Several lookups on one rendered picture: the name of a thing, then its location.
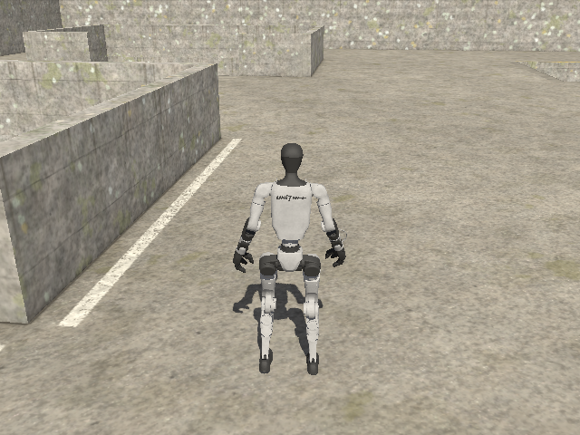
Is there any left robot hand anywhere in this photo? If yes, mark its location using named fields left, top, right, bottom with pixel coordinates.
left=233, top=251, right=254, bottom=273

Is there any robot left forearm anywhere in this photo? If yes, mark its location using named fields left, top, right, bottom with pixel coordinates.
left=236, top=218, right=256, bottom=255

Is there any right robot foot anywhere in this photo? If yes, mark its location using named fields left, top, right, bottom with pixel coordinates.
left=306, top=353, right=319, bottom=375

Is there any humanoid robot head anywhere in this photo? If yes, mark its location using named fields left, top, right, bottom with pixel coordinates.
left=276, top=143, right=307, bottom=187

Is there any right robot hand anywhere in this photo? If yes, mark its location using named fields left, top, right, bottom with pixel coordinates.
left=325, top=248, right=346, bottom=267

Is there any robot right forearm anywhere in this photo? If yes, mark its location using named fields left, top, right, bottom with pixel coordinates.
left=326, top=218, right=343, bottom=251

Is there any robot right upper arm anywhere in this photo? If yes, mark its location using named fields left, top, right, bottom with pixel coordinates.
left=310, top=182, right=335, bottom=233

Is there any robot left upper arm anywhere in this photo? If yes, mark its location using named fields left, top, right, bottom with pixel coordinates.
left=246, top=182, right=273, bottom=232

